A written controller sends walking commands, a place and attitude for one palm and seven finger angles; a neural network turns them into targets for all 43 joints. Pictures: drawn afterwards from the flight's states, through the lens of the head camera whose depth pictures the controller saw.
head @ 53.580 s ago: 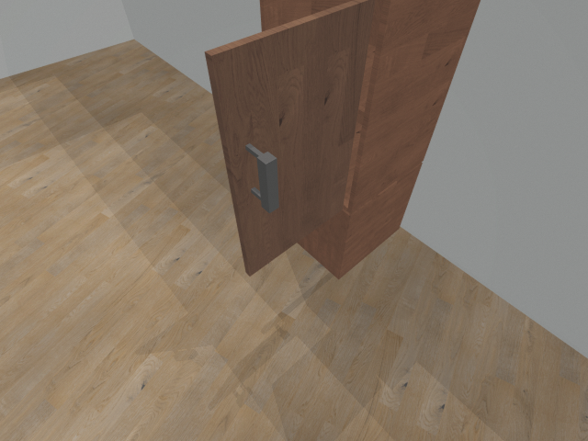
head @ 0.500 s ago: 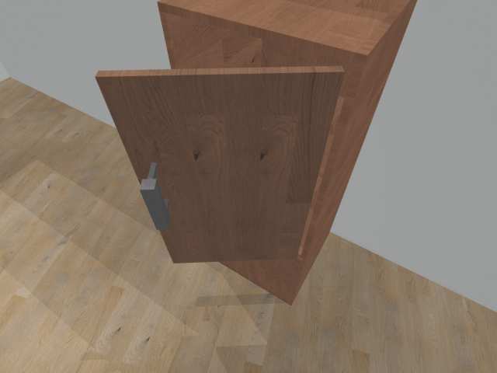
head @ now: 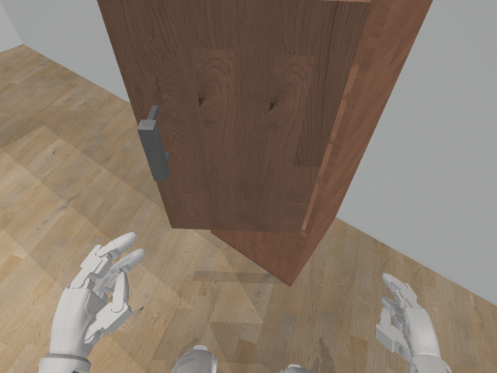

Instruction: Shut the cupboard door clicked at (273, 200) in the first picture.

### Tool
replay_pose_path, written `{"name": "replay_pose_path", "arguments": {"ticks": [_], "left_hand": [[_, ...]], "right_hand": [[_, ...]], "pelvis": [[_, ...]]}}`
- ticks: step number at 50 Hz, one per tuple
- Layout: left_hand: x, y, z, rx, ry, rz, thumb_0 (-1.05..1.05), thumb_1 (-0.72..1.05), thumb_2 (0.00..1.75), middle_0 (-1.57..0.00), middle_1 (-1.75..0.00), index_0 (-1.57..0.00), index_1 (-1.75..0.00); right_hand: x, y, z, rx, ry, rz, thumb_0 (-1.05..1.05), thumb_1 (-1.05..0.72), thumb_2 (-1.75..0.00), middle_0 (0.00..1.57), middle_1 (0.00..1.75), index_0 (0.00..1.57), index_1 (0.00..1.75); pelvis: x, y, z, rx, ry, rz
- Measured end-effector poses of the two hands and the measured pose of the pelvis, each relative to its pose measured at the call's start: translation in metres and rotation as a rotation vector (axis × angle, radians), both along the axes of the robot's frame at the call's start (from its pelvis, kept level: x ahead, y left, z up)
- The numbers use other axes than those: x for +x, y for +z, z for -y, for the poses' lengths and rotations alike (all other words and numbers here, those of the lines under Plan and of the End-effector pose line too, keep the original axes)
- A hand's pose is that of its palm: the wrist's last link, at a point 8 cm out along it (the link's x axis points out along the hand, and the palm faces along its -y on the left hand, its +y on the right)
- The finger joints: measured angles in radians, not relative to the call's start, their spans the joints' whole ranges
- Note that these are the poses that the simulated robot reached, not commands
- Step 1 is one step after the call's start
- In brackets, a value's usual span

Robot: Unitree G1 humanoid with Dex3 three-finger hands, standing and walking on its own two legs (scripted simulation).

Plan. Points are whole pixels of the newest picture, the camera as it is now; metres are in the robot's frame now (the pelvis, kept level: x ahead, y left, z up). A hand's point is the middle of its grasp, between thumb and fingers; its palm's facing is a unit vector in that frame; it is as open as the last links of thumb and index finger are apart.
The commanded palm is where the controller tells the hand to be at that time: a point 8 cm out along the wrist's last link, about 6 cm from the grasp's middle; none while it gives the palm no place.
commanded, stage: raise the hand and make a fist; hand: left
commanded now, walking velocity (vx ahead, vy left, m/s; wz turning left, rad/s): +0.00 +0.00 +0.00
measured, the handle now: (158, 144) +0.48 +0.21 +0.09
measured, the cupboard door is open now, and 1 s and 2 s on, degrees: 34 34 34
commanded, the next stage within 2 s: bring the fist close to the handle in 1.58 s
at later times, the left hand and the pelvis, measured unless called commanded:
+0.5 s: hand (108, 299) +0.21 +0.21 +0.06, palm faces +0.08 -1.00 -0.06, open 4.2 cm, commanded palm +0.17 +0.26 +0.05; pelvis -0.01 +0.02 -0.01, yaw +0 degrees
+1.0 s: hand (98, 284) +0.22 +0.22 +0.08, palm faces +0.05 -1.00 -0.05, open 3.1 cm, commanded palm +0.19 +0.27 +0.08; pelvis +0.00 +0.03 +0.01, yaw +1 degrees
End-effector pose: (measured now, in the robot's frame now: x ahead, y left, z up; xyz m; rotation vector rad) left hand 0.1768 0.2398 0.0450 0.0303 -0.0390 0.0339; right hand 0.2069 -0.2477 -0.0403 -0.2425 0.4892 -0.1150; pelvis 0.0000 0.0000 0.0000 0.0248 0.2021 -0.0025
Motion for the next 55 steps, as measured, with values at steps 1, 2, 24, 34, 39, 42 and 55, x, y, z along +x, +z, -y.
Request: {"name": "replay_pose_path", "arguments": {"ticks": [1, 2, 24, 34, 39, 42, 55], "left_hand": [[-0.010, -0.010, -0.002, -0.008, 0.005, -0.034, 0.01, 0.91, 0.90, -0.36, -0.47, -0.36, -0.48], [-0.020, -0.018, -0.005, -0.016, 0.020, -0.067, 0.01, 0.90, 0.90, -0.38, -0.49, -0.38, -0.50], [0.006, 0.013, -0.022, 0.021, 0.043, -0.086, 0.02, 0.90, 0.90, -0.78, -0.92, -0.78, -0.93], [0.007, 0.015, -0.027, 0.009, 0.012, -0.048, 0.02, 0.90, 0.90, -0.96, -1.12, -0.96, -1.13], [0.010, 0.026, -0.030, 0.012, 0.023, -0.029, 0.02, 0.90, 0.90, -1.05, -1.22, -1.05, -1.23], [0.012, 0.032, -0.032, 0.015, 0.029, -0.023, 0.02, 0.90, 0.90, -1.11, -1.28, -1.11, -1.29], [0.022, 0.045, -0.033, 0.025, 0.019, -0.035, 0.02, 0.90, 0.90, -1.27, -1.47, -1.28, -1.48]], "right_hand": [[0.005, -0.001, 0.000, -0.004, 0.011, 0.022, 0.01, -0.90, -0.90, 0.20, 0.30, 0.20, 0.30], [0.009, -0.003, -0.002, -0.006, 0.020, 0.041, 0.01, -0.90, -0.90, 0.20, 0.30, 0.20, 0.30], [-0.085, -0.047, -0.034, 0.048, -0.078, -0.227, 0.01, -0.90, -0.90, 0.21, 0.30, 0.21, 0.30], [-0.053, -0.032, -0.034, -0.023, -0.044, -0.179, 0.01, -0.90, -0.90, 0.21, 0.30, 0.20, 0.30], [-0.028, -0.017, -0.050, -0.009, -0.002, -0.117, 0.01, -0.90, -0.90, 0.21, 0.30, 0.20, 0.30], [-0.018, -0.010, -0.060, 0.009, 0.027, -0.093, 0.01, -0.90, -0.90, 0.21, 0.30, 0.20, 0.30], [-0.023, -0.008, -0.066, 0.038, 0.058, -0.130, 0.01, -0.90, -0.90, 0.21, 0.30, 0.21, 0.30]], "pelvis": [[-0.004, -0.006, 0.001, -0.003, 0.004, -0.005], [-0.007, -0.011, 0.002, -0.007, 0.007, -0.009], [-0.009, -0.005, -0.016, -0.053, 0.011, -0.024], [-0.004, -0.005, -0.030, -0.065, 0.019, -0.025], [-0.001, -0.001, -0.033, -0.070, 0.024, -0.014], [0.001, 0.003, -0.033, -0.072, 0.027, -0.005], [0.005, 0.012, -0.028, -0.070, 0.033, 0.022]]}}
